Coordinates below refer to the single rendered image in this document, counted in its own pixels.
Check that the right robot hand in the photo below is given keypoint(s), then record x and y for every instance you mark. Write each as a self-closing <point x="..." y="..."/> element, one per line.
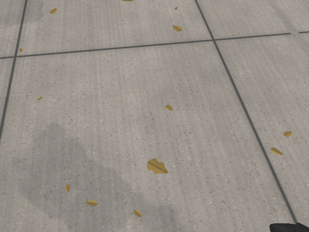
<point x="288" y="227"/>

